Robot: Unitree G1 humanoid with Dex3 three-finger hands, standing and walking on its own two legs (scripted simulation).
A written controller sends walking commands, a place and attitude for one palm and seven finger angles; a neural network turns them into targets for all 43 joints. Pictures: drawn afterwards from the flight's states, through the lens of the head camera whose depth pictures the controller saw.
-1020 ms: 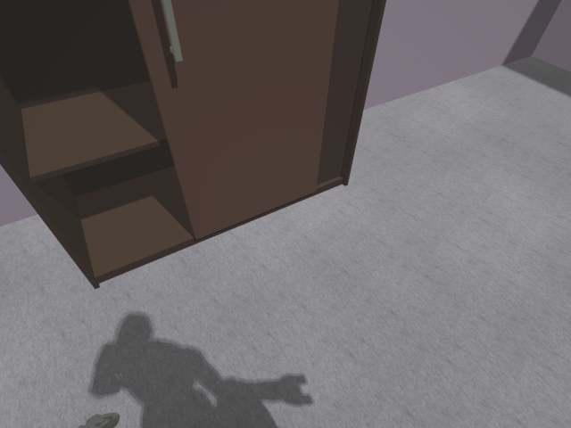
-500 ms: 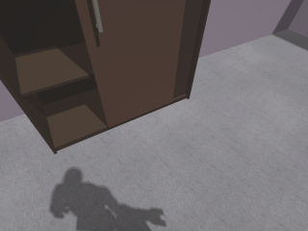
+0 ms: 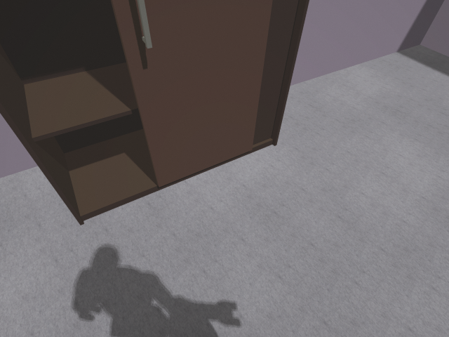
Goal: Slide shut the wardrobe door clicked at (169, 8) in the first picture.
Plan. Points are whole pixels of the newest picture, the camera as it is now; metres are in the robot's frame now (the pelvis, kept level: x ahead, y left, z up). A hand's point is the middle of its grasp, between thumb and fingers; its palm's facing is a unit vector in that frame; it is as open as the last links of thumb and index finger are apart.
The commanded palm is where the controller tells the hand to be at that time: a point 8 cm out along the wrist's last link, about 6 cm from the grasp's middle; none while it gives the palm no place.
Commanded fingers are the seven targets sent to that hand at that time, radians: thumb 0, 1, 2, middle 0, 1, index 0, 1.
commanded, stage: look at it before walking up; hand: right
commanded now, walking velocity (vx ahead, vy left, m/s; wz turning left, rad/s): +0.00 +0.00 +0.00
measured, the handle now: out of the picture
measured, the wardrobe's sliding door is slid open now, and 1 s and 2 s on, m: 0.41 0.41 0.41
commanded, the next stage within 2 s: walk to a spot facing it in 0.42 s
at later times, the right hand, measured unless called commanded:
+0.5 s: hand out of the picture +0.07 -0.24 -0.16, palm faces -0.03 +0.94 -0.33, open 7.4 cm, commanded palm none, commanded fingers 0.00 -0.90 -0.90 0.20 0.30 0.20 0.30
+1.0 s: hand out of the picture +0.12 -0.19 -0.19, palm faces -0.08 +0.99 -0.12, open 7.4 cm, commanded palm none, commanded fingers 0.00 -0.90 -0.90 0.20 0.30 0.20 0.30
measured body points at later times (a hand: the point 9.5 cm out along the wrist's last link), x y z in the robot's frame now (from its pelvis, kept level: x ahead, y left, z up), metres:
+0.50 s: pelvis +0.00 +0.00 +0.00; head +0.01 +0.00 +0.45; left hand +0.08 +0.29 -0.13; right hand +0.07 -0.29 -0.13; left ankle +0.00 +0.12 -0.75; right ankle +0.00 -0.13 -0.75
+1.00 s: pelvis +0.11 -0.02 -0.01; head +0.13 -0.04 +0.44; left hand -0.01 +0.18 -0.15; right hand +0.12 -0.25 -0.17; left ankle +0.12 +0.10 -0.68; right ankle +0.00 -0.12 -0.75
